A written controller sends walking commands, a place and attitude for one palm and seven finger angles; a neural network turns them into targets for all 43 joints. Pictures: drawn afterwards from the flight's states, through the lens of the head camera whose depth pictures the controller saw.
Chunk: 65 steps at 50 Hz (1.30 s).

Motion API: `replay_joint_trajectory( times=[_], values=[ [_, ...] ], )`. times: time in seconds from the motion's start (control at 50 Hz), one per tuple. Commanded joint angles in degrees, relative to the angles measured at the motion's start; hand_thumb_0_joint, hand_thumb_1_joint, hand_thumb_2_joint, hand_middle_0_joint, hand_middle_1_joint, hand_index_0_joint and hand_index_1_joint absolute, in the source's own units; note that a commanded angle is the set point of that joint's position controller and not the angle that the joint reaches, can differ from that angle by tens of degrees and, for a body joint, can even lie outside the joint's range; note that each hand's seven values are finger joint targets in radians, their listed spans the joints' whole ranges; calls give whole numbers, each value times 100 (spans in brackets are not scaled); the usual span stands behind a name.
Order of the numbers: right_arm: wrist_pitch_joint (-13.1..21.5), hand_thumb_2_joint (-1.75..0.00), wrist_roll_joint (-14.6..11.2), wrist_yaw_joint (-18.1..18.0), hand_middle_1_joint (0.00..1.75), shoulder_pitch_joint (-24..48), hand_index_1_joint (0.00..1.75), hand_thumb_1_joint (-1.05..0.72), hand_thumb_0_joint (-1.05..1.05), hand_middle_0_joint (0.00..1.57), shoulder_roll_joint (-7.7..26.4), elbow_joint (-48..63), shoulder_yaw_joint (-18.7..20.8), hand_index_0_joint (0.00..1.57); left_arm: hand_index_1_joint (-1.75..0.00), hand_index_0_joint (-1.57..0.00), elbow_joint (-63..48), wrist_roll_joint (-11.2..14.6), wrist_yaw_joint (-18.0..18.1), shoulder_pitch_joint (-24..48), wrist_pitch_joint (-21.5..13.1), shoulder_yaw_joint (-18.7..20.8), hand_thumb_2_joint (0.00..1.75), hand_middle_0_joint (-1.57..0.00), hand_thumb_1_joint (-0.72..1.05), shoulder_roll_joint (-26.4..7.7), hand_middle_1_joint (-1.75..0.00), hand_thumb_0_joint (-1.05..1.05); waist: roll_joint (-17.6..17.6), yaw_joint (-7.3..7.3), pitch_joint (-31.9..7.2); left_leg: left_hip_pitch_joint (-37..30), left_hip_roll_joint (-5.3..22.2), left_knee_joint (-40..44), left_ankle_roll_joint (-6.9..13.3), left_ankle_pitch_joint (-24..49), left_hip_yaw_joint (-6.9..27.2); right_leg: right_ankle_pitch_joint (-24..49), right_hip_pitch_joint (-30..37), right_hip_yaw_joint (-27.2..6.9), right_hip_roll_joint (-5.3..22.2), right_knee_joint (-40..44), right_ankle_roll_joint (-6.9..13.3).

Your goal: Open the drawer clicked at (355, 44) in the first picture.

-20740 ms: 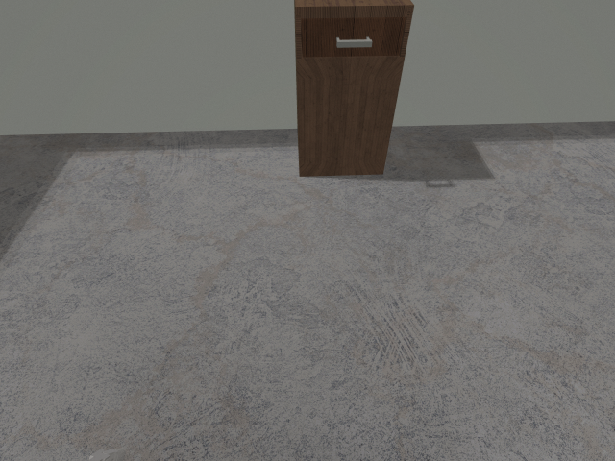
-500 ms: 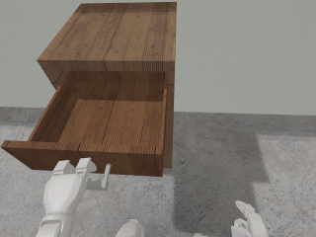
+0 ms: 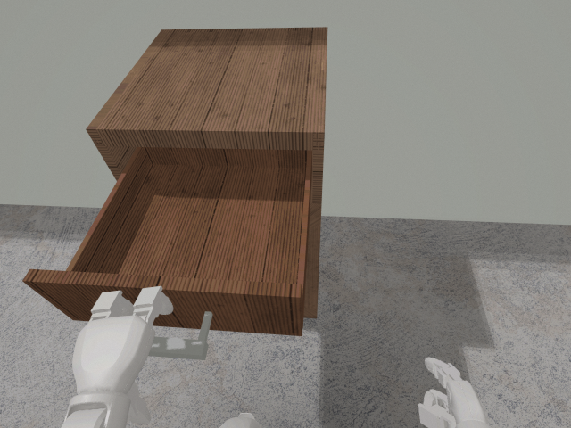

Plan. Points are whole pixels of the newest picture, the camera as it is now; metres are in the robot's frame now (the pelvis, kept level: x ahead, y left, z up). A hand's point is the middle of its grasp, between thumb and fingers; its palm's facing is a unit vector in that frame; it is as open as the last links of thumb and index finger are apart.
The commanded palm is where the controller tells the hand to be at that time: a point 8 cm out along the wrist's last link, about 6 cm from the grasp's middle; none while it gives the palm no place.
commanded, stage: lift the hand off the handle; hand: left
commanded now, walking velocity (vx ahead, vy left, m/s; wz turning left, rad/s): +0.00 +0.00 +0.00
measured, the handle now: (164, 331) +0.25 +0.21 -0.02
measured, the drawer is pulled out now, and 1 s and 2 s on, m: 0.30 0.30 0.30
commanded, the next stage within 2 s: draw the hand back to the body in 1.60 s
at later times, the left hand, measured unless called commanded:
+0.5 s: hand (127, 347) +0.21 +0.23 +0.04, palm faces +0.02 -0.11 -0.99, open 13.7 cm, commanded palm +0.19 +0.22 +0.10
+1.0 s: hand (109, 336) +0.21 +0.23 +0.08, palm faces +0.04 -0.11 -0.99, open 13.8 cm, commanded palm +0.19 +0.23 +0.14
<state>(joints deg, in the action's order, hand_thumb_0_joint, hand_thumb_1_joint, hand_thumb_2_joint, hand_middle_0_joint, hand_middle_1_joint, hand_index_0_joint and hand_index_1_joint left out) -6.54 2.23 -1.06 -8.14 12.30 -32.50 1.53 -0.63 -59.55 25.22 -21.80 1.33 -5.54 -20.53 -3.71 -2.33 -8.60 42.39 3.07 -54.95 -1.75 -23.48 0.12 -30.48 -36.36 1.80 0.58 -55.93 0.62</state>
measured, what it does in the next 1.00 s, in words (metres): stands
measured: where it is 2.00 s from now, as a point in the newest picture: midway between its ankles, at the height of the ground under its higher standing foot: outside the picture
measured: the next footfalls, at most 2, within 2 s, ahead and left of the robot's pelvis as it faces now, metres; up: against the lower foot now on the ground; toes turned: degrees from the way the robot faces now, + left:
none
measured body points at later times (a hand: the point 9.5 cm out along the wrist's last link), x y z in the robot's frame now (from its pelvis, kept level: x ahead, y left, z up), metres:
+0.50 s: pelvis +0.01 +0.00 +0.01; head +0.03 -0.03 +0.46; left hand +0.20 +0.23 +0.10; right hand +0.20 -0.22 -0.09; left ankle +0.04 +0.14 -0.68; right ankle -0.03 -0.11 -0.68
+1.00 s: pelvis +0.01 +0.00 +0.03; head +0.02 -0.04 +0.47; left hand +0.20 +0.23 +0.13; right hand +0.22 -0.22 -0.07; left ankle +0.04 +0.14 -0.68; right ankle -0.03 -0.11 -0.68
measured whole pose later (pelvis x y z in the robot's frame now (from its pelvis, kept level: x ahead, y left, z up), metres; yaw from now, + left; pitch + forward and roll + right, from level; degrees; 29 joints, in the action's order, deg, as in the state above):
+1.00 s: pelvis +0.01 +0.00 +0.03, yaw +0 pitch +6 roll +0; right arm -5.8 0.9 -0.5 -8.2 13.1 -32.1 1.2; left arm -13.0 -54.2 15.3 -25.9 -1.2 -1.3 -25.0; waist -4.5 -3.9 -6.0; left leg 30.9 2.6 -44.9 -1.9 -20.1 0.0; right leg -27.0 -24.9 2.0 0.8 -45.9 0.6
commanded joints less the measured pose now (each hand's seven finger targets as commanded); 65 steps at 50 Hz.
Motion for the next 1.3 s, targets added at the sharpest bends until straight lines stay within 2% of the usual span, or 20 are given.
replay_joint_trajectory(
  times=[0.0, 0.04, 0.14, 0.28, 0.5, 0.62, 0.66, 0.76, 0.78, 0.86, 0.88, 0.96, 1.0, 1.06, 1.08, 1.14, 1.16, 1.18, 1.26, 1.28],
  values=[
    [291, -90, 15, -30, 30, 608, 30, -90, 0, 20, 579, 920, 132, 20, -120, -30, -1356, 57, 115, 515, -60, 685, 30, -30, -50, -902, -120, 0, 282, 0, -947, -1601, -381, 696, 346, 1146, -152, 1874, -36, 61, -260, 1188, 97],
    [300, -90, 1, -27, 30, 612, 30, -90, 0, 20, 578, 934, 138, 20, -120, -30, -1427, 79, 44, 406, -89, 664, 30, -30, -50, -881, -120, 0, 126, -5, -899, -1639, -375, 756, 341, 1196, -142, 1892, 60, 67, -269, 1217, 121],
    [304, -90, -9, 25, 30, 603, 30, -90, 0, 20, 564, 972, 134, 20, -120, -30, -1476, 139, -72, 99, -155, 726, 30, -30, -50, -891, -120, 0, 306, -18, -768, -1648, -376, 809, 346, 1258, -141, 2050, 178, 83, -261, 1285, 104],
    [298, -90, -17, 66, 30, 627, 30, -90, 0, 20, 546, 1000, 143, 20, -120, -30, -1741, 156, -164, 84, -175, 654, 30, -30, -50, -844, -120, 0, 176, -17, -626, -1773, -360, 913, 345, 1202, -137, 1910, 163, 96, -258, 1369, 102],
    [342, -90, -33, 33, 30, 704, 30, -90, 0, 20, 542, 985, 101, 20, -120, -30, -2105, 264, -317, 422, -202, 850, 30, -30, -50, -1099, -120, 0, 174, -65, -708, -2027, -380, 1077, 335, 1251, -153, 1964, 349, 40, -207, 1575, 74],
    [336, -90, -85, 33, 30, 712, 30, -90, 0, 20, 544, 958, 107, 20, -120, -30, -1949, 359, -461, 34, -130, 924, 30, -30, -50, -1111, -120, 0, 332, -102, -529, -1963, -380, 1193, 338, 1354, -177, 2297, 622, 40, -200, 1665, 48],
    [339, -90, -93, 58, 30, 762, 30, -90, 0, 20, 559, 979, 75, 20, -120, -30, -2087, 412, -537, -31, -105, 1022, 30, -30, -50, -1231, -120, 0, 289, -168, -675, -2061, -381, 1251, 326, 1429, -196, 2417, 757, -2, -161, 1715, 38],
    [347, -90, -95, 53, 30, 781, 30, -90, 0, 20, 560, 1015, 56, 20, -120, -30, -2304, 488, -681, -51, -187, 1069, 30, -30, -50, -1293, -120, 0, 326, -134, -513, -2147, -381, 1334, 335, 1401, -191, 2358, 774, 4, -146, 1842, 15],
    [365, -90, -115, 35, 30, 733, 30, -90, 0, 20, 550, 998, 94, 20, -120, -30, -2303, 527, -710, 18, -225, 903, 30, -30, -50, -1128, -120, 0, 338, -52, -346, -2114, -373, 1346, 352, 1308, -187, 2243, 717, 38, -159, 1863, 10],
    [382, -90, -85, 43, 30, 759, 30, -90, 0, 20, 557, 990, 63, 20, -120, -30, -2378, 501, -718, -26, -332, 1293, 30, -30, -50, -1498, -120, 0, 216, -195, -525, -2263, -384, 1385, 332, 1403, -198, 2290, 813, 1, -126, 1927, 25],
    [375, -90, -118, 46, 30, 730, 30, -90, 0, 20, 539, 992, 97, 20, -120, -30, -2348, 522, -729, -27, -321, 1100, 30, -30, -50, -1280, -120, 0, 220, -108, -325, -2213, -370, 1413, 338, 1348, -194, 2204, 757, 60, -154, 1925, 27],
    [386, -90, -120, 26, 30, 795, 30, -90, 0, 20, 561, 968, 62, 20, -120, -30, -2348, 560, -769, 276, -299, 1295, 30, -30, -50, -1519, -120, 0, 347, -149, -429, -2326, -380, 1451, 335, 1305, -196, 2148, 800, 1, -114, 2049, 1],
    [391, -90, -130, 20, 30, 774, 30, -90, 0, 20, 568, 966, 76, 20, -120, -30, -2416, 583, -824, 305, -293, 1269, 30, -30, -50, -1502, -120, 0, 194, -159, -510, -2397, -376, 1510, 326, 1420, -197, 2269, 906, 35, -120, 2045, 6],
    [391, -90, -150, 50, 30, 805, 30, -90, 0, 20, 559, 1013, 56, 20, -120, -30, -2526, 653, -944, -57, -231, 1260, 30, -30, -50, -1467, -120, 0, 228, -214, -602, -2475, -366, 1555, 328, 1636, -215, 2530, 1085, 54, -121, 2061, 8],
    [393, -90, -178, 48, 30, 801, 30, -90, 0, 20, 546, 1030, 80, 20, -120, -30, -2589, 704, -992, -44, -217, 1027, 30, -30, -50, -1253, -120, 0, 170, -132, -390, -2431, -352, 1587, 339, 1616, -229, 2525, 1057, 78, -128, 2077, 6],
    [394, -90, -196, 59, 30, 850, 30, -90, 0, 20, 575, 1083, 55, 20, -120, -30, -2625, 751, -1093, -58, -195, 1213, 30, -30, -50, -1443, -120, 0, 222, -171, -242, -2445, -318, 1691, 327, 1552, -194, 2376, 1090, 81, -133, 2186, 18],
    [380, -90, -158, 67, 30, 830, 30, -90, 0, 20, 578, 1069, 20, 20, -120, -30, -2698, 686, -1107, -23, -215, 1324, 30, -30, -50, -1606, -120, 0, 299, -246, -431, -2514, -346, 1683, 334, 1604, -205, 2427, 1131, 72, -110, 2181, 1],
    [377, -90, -175, 59, 30, 826, 30, -90, 0, 20, 560, 1090, 43, 20, -120, -30, -2760, 706, -1111, -40, -212, 1205, 30, -30, -50, -1468, -120, 0, 264, -188, -326, -2492, -333, 1715, 340, 1594, -215, 2434, 1150, 97, -108, 2182, 3],
    [354, -90, -174, 75, 30, 836, 30, -90, 0, 20, 577, 1095, 20, 20, -120, -30, -2839, 747, -1139, -136, -225, 1484, 30, -30, -50, -1671, -120, 0, 234, -259, -400, -2595, -334, 1738, 322, 1682, -228, 2525, 1225, 93, -106, 2253, -3],
    [356, -90, -202, 77, 30, 827, 30, -90, 0, 20, 555, 1106, 38, 20, -120, -30, -2852, 782, -1146, -87, -227, 1325, 30, -30, -50, -1511, -120, 0, 207, -162, -168, -2534, -312, 1776, 318, 1612, -215, 2408, 1160, 143, -110, 2255, -6]
  ],
)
